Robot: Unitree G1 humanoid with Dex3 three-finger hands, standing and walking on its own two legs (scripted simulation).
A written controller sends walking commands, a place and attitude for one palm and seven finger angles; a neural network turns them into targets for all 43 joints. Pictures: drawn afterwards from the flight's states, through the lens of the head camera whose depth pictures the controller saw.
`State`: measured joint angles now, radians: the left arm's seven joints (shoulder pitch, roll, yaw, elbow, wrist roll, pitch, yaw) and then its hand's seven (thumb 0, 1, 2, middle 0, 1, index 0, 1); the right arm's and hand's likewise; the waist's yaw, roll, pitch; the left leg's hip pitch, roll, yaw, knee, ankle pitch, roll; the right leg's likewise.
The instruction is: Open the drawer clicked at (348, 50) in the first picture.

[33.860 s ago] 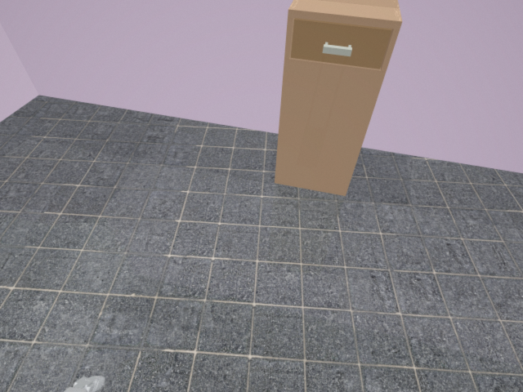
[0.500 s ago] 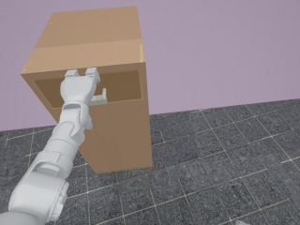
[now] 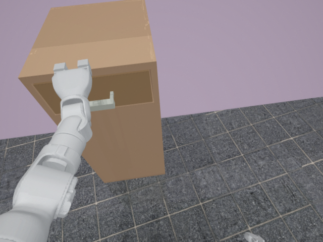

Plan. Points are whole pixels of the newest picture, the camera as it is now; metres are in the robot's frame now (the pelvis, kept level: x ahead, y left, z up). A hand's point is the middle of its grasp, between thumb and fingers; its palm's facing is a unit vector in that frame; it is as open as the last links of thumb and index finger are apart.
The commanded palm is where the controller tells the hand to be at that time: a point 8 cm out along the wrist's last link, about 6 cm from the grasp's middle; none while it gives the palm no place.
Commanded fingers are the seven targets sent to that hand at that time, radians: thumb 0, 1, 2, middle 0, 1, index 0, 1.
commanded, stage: re-aim the fingers above the handle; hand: left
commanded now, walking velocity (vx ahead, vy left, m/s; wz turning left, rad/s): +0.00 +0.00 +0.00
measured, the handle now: (98, 100) +0.53 +0.21 +0.02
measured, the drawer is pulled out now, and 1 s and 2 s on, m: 0.00 0.00 0.00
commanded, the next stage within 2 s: lower the fingers behind the handle in 0.90 s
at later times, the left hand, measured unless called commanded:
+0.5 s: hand (75, 96) +0.47 +0.23 +0.09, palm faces +0.08 +0.09 -0.99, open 13.8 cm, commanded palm +0.43 +0.21 +0.13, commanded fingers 0.00 -0.50 0.30 -0.30 -1.20 -0.30 -1.20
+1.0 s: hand (69, 108) +0.45 +0.25 +0.07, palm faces -0.07 +0.04 -1.00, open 13.9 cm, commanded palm +0.43 +0.21 +0.13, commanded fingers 0.00 -0.50 0.30 -0.30 -1.20 -0.30 -1.20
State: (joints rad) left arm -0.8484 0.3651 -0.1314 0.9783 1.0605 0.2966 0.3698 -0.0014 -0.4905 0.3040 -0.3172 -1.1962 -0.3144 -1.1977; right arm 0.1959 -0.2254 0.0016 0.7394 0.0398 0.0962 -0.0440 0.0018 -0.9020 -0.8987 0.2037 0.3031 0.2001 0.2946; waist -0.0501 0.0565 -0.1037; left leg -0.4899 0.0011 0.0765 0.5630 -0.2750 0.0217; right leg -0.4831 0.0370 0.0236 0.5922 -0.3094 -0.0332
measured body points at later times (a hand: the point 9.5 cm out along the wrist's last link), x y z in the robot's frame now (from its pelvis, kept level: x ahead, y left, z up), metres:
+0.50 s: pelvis +0.00 +0.01 +0.00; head +0.06 -0.02 +0.44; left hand +0.46 +0.23 +0.15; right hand +0.10 -0.24 -0.15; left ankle -0.01 +0.11 -0.73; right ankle -0.02 -0.10 -0.73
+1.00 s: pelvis +0.00 +0.00 +0.00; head +0.05 -0.02 +0.45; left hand +0.45 +0.25 +0.13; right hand +0.08 -0.25 -0.14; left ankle -0.01 +0.11 -0.73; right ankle -0.02 -0.10 -0.73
